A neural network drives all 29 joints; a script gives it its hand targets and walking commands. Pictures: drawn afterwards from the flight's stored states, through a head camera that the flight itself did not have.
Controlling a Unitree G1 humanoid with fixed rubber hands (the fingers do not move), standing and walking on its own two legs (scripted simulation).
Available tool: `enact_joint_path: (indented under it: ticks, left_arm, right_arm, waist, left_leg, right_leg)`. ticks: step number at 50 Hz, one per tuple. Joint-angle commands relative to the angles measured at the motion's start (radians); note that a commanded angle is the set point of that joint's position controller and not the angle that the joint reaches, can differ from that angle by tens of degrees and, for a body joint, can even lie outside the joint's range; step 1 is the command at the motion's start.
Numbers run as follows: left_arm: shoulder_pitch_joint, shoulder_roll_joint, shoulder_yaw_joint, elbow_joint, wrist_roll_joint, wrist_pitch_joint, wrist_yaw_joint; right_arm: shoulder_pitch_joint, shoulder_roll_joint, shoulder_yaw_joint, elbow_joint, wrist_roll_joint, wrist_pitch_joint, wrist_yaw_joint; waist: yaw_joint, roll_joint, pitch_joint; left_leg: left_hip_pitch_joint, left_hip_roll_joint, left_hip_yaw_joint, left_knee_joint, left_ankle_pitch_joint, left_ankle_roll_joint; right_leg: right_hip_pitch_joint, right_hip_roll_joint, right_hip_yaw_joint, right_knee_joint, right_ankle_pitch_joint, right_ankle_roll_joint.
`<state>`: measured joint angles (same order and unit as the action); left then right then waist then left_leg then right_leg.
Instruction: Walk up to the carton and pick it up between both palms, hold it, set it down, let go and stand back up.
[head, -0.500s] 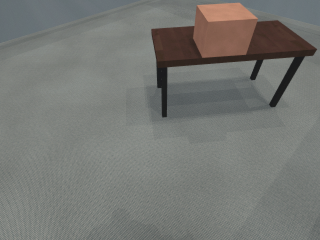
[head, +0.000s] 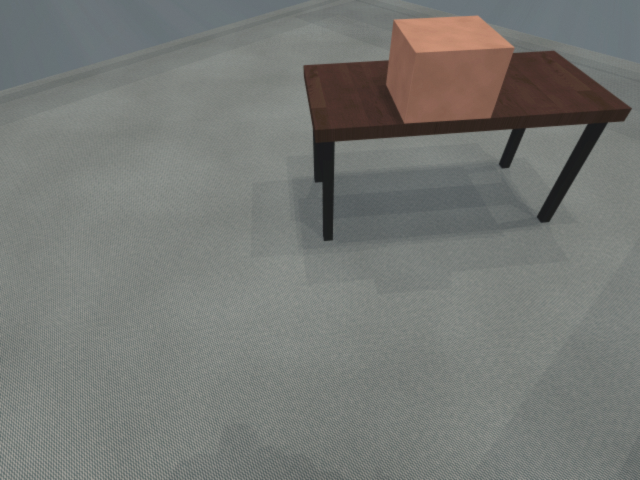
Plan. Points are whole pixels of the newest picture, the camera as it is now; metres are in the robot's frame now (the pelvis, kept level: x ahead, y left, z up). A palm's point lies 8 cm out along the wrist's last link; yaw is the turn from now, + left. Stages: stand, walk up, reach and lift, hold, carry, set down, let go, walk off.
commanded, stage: walk up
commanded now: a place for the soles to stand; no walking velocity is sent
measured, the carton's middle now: (441, 68) +1.37 -0.40 -0.09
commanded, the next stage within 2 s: none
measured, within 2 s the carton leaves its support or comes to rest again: neither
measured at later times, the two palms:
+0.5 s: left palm out of the picture +0.13 +0.19 -0.09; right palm out of the picture +0.17 -0.47 -0.11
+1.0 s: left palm (210, 383) +0.30 +0.20 -0.13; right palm out of the picture +0.30 -0.46 -0.06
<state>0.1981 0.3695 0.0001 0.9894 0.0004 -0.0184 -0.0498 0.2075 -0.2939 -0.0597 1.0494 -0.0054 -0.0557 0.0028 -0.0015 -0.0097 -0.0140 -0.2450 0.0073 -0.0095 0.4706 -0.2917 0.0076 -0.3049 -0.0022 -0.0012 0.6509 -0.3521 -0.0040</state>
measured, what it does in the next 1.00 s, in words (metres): walks ahead: right foot, then left foot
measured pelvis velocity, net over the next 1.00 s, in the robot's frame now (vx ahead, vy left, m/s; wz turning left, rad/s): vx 0.25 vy -0.12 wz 0.04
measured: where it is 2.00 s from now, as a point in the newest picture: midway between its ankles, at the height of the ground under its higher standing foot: (406, 412)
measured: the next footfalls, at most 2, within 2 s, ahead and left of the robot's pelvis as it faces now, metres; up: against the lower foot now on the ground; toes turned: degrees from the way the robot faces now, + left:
right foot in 0.26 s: +0.13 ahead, -0.21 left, +0.00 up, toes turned +0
left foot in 0.78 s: +0.33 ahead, -0.03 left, +0.00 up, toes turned +5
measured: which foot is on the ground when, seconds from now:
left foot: down 0.00-0.24, up 0.26-0.76, down 0.78-1.00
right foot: up 0.00-0.24, down 0.26-0.80, up 0.82-1.00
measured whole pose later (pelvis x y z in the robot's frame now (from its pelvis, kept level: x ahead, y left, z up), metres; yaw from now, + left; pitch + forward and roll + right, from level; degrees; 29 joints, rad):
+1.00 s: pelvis +0.25 -0.12 +0.00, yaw +2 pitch -4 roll -2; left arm 0.28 0.47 0.00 0.87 0.00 0.03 -0.09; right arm 0.31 -0.42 -0.09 0.95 -0.01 -0.08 -0.04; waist 0.00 -0.07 0.05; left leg -0.22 0.02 0.05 0.49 -0.21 0.07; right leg -0.38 -0.02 0.03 1.03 -0.38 -0.06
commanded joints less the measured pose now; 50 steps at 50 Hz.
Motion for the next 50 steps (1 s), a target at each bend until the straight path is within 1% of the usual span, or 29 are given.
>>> enact_joint_path:
  ticks: [1, 2, 5, 7, 9, 10, 11, 12, 13, 14, 16, 17, 19, 21, 23, 27, 34, 35, 37, 38, 39, 40, 41, 42, 43, 45, 47, 48, 50]
  left_arm:
    - [-0.099, 0.258, 0.122, -0.159, 0.084, -0.001, -0.033]
    - [-0.084, 0.261, 0.120, -0.156, 0.080, -0.004, -0.038]
    - [-0.100, 0.244, 0.114, -0.173, 0.059, 0.004, -0.058]
    - [-0.108, 0.245, 0.115, -0.177, 0.057, 0.011, -0.064]
    - [-0.036, 0.268, 0.124, -0.149, 0.052, 0.015, -0.068]
    - [0.079, 0.267, 0.130, -0.105, 0.046, 0.012, -0.063]
    - [0.214, 0.283, 0.143, -0.048, 0.044, 0.004, -0.049]
    - [0.316, 0.362, 0.161, -0.025, 0.063, -0.006, -0.030]
    - [0.277, 0.425, 0.162, -0.052, 0.065, -0.015, -0.018]
    - [0.173, 0.431, 0.164, -0.095, 0.058, -0.014, -0.011]
    - [0.022, 0.403, 0.153, -0.157, 0.053, -0.009, 0.000]
    - [0.008, 0.359, 0.142, -0.153, 0.057, -0.015, 0.002]
    - [0.047, 0.305, 0.131, -0.153, 0.051, -0.026, 0.004]
    - [0.118, 0.278, 0.129, -0.146, 0.051, -0.029, 0.009]
    - [0.174, 0.270, 0.127, -0.144, 0.047, -0.024, 0.012]
    - [0.177, 0.272, 0.128, -0.148, 0.047, -0.014, 0.018]
    - [0.140, 0.260, 0.113, -0.178, 0.057, 0.006, 0.015]
    - [0.122, 0.254, 0.109, -0.188, 0.057, 0.007, 0.014]
    - [0.055, 0.242, 0.099, -0.216, 0.041, 0.009, 0.014]
    - [0.021, 0.217, 0.089, -0.231, 0.037, 0.009, 0.011]
    - [0.052, 0.179, 0.077, -0.247, 0.039, 0.007, 0.007]
    - [0.096, 0.146, 0.078, -0.246, 0.040, 0.006, 0.003]
    - [0.062, 0.264, 0.098, -0.237, 0.057, 0.024, 0.000]
    - [0.068, 0.304, 0.108, -0.220, 0.062, 0.039, -0.010]
    - [0.072, 0.324, 0.119, -0.207, 0.059, 0.045, -0.020]
    - [0.123, 0.298, 0.129, -0.185, 0.052, 0.055, -0.043]
    - [0.147, 0.270, 0.123, -0.171, 0.048, 0.056, -0.058]
    - [0.160, 0.257, 0.122, -0.163, 0.045, 0.058, -0.061]
    - [0.112, 0.252, 0.117, -0.181, 0.048, 0.057, -0.062]
  right_arm:
    - [0.061, -0.431, -0.119, -0.077, -0.018, -0.056, -0.033]
    - [0.051, -0.413, -0.117, -0.086, -0.017, -0.058, -0.032]
    - [0.025, -0.414, -0.112, -0.107, -0.023, -0.053, -0.023]
    - [0.007, -0.436, -0.116, -0.116, -0.024, -0.045, -0.019]
    - [-0.068, -0.451, -0.117, -0.134, -0.023, -0.034, -0.015]
    - [-0.141, -0.440, -0.112, -0.152, -0.017, -0.028, -0.013]
    - [-0.173, -0.383, -0.099, -0.157, -0.020, -0.017, -0.011]
    - [-0.137, -0.276, -0.067, -0.177, -0.009, -0.014, -0.009]
    - [-0.071, -0.233, -0.041, -0.191, 0.005, -0.010, -0.016]
    - [0.006, -0.291, -0.053, -0.160, 0.013, -0.003, -0.024]
    - [0.034, -0.355, -0.068, -0.127, 0.022, -0.003, -0.016]
    - [0.052, -0.363, -0.068, -0.112, 0.029, -0.003, -0.011]
    - [0.097, -0.342, -0.062, -0.097, 0.033, -0.002, -0.003]
    - [0.066, -0.320, -0.061, -0.116, 0.024, -0.004, -0.006]
    - [0.026, -0.302, -0.054, -0.136, 0.022, -0.006, -0.009]
    - [-0.007, -0.299, -0.051, -0.148, 0.022, 0.002, -0.019]
    - [-0.048, -0.272, -0.042, -0.198, 0.015, -0.012, -0.028]
    - [-0.021, -0.267, -0.041, -0.198, 0.012, -0.018, -0.031]
    - [0.139, -0.262, -0.052, -0.150, 0.005, -0.030, -0.046]
    - [0.277, -0.293, -0.073, -0.117, -0.003, -0.037, -0.056]
    - [0.349, -0.385, -0.107, -0.106, -0.009, -0.041, -0.061]
    - [0.327, -0.459, -0.124, -0.121, -0.017, -0.046, -0.070]
    - [0.247, -0.470, -0.129, -0.146, 0.003, -0.044, -0.072]
    - [0.166, -0.482, -0.125, -0.158, 0.005, -0.046, -0.070]
    - [0.092, -0.465, -0.117, -0.170, 0.001, -0.046, -0.065]
    - [0.041, -0.412, -0.090, -0.171, -0.002, -0.052, -0.057]
    - [0.078, -0.409, -0.087, -0.169, 0.001, -0.064, -0.049]
    - [0.095, -0.404, -0.087, -0.171, 0.002, -0.066, -0.045]
    - [0.119, -0.404, -0.091, -0.175, 0.007, -0.068, -0.039]
  waist:
    - [-0.015, 0.019, 0.096]
    - [-0.011, -0.003, 0.074]
    - [-0.014, 0.117, 0.070]
    - [-0.012, 0.166, 0.094]
    - [0.031, 0.189, 0.115]
    - [0.103, 0.176, 0.111]
    - [0.164, 0.046, 0.087]
    - [0.210, -0.293, 0.060]
    - [0.167, -0.390, 0.083]
    - [0.114, -0.279, 0.071]
    - [0.053, -0.188, 0.102]
    - [0.029, -0.128, 0.094]
    - [0.015, -0.123, 0.035]
    - [0.048, -0.134, -0.028]
    - [0.068, -0.167, -0.038]
    - [0.080, -0.167, 0.024]
    - [0.081, -0.185, 0.045]
    - [0.069, -0.167, 0.023]
    - [-0.013, -0.120, -0.072]
    - [-0.079, -0.075, -0.150]
    - [-0.115, 0.039, -0.179]
    - [-0.072, 0.148, -0.202]
    - [-0.059, -0.012, -0.116]
    - [-0.032, 0.003, 0.022]
    - [-0.005, -0.019, 0.143]
    - [0.044, 0.004, 0.284]
    - [0.027, 0.046, 0.254]
    - [0.024, 0.089, 0.200]
    - [-0.004, 0.097, 0.126]
  left_leg:
    - [0.208, 0.393, -0.515, -0.297, -0.436, 0.255]
    - [0.240, 0.353, -0.444, -0.265, -0.368, 0.239]
    - [0.186, 0.274, -0.305, -0.235, -0.279, 0.198]
    - [0.076, 0.275, -0.258, -0.234, -0.270, 0.190]
    - [-0.099, 0.249, -0.186, -0.210, -0.294, 0.163]
    - [-0.229, 0.216, -0.117, -0.140, -0.316, 0.132]
    - [-0.298, 0.136, -0.048, 0.080, -0.302, 0.098]
    - [-0.412, -0.014, 0.041, 0.471, -0.299, 0.053]
    - [-0.545, -0.115, -0.031, 0.630, -0.350, 0.023]
    - [-0.493, -0.078, -0.117, 0.670, -0.282, 0.033]
    - [-0.409, -0.019, -0.114, 0.705, -0.141, 0.029]
    - [-0.390, 0.010, -0.112, 0.657, -0.085, 0.028]
    - [-0.364, 0.019, -0.090, 0.559, -0.024, 0.015]
    - [-0.400, 0.001, -0.047, 0.489, -0.021, 0.010]
    - [-0.410, -0.015, -0.023, 0.446, -0.012, 0.010]
    - [-0.423, -0.033, 0.002, 0.388, 0.004, 0.011]
    - [-0.355, -0.028, 0.101, 0.161, 0.006, 0.019]
    - [-0.296, -0.034, 0.114, 0.116, 0.024, 0.026]
    - [0.021, -0.074, 0.168, -0.077, 0.188, 0.033]
    - [0.235, -0.011, 0.116, -0.127, 0.296, 0.059]
    - [0.462, 0.151, -0.133, -0.090, 0.180, 0.134]
    - [0.567, 0.384, -0.563, -0.103, 0.073, 0.236]
    - [0.386, 0.432, -0.639, -0.211, -0.297, 0.260]
    - [0.174, 0.445, -0.621, -0.298, -0.562, 0.264]
    - [0.024, 0.417, -0.545, -0.330, -0.586, 0.237]
    - [-0.143, 0.287, -0.349, -0.363, -0.461, 0.139]
    - [-0.142, 0.232, -0.236, -0.350, -0.341, 0.107]
    - [-0.092, 0.216, -0.207, -0.341, -0.302, 0.106]
    - [0.028, 0.213, -0.176, -0.312, -0.233, 0.129]
  right_leg:
    - [-0.451, -0.109, 0.138, 0.295, -0.062, -0.002]
    - [-0.450, -0.109, 0.125, 0.271, -0.063, 0.002]
    - [-0.348, -0.092, 0.063, 0.169, -0.073, 0.020]
    - [-0.239, -0.089, 0.039, 0.104, -0.093, 0.013]
    - [-0.048, -0.084, 0.015, 0.013, -0.108, 0.001]
    - [0.133, -0.080, -0.001, -0.077, -0.021, -0.013]
    - [0.271, -0.034, -0.011, -0.161, -0.016, -0.004]
    - [0.351, -0.121, 0.193, -0.356, -0.201, -0.006]
    - [0.294, -0.267, 0.497, -0.510, -0.350, -0.027]
    - [0.235, -0.295, 0.535, -0.561, -0.476, -0.010]
    - [0.095, -0.277, 0.533, -0.604, -0.476, 0.000]
    - [0.125, -0.230, 0.410, -0.539, -0.349, 0.001]
    - [0.252, -0.173, 0.236, -0.445, -0.024, 0.008]
    - [0.403, -0.172, 0.183, -0.362, 0.311, -0.033]
    - [0.441, -0.170, 0.161, -0.331, 0.462, -0.048]
    - [0.430, -0.165, 0.137, -0.322, 0.540, -0.012]
    - [0.440, -0.161, 0.109, -0.251, 0.620, -0.078]
    - [0.427, -0.157, 0.100, -0.210, 0.641, -0.086]
    - [0.321, -0.096, 0.007, 0.004, 0.730, -0.078]
    - [0.208, -0.063, -0.023, 0.184, 0.610, -0.065]
    - [-0.070, -0.023, 0.006, 0.327, 0.317, -0.035]
    - [-0.306, 0.069, 0.036, 0.473, -0.175, 0.004]
    - [-0.327, -0.003, 0.107, 0.520, -0.185, -0.016]
    - [-0.316, -0.037, 0.111, 0.552, -0.171, -0.025]
    - [-0.304, -0.049, 0.113, 0.561, -0.123, -0.029]
    - [-0.245, -0.085, 0.123, 0.463, -0.004, -0.019]
    - [-0.208, -0.073, 0.081, 0.418, 0.079, -0.005]
    - [-0.197, -0.073, 0.062, 0.398, 0.110, 0.002]
    - [-0.245, -0.083, 0.050, 0.322, 0.132, 0.019]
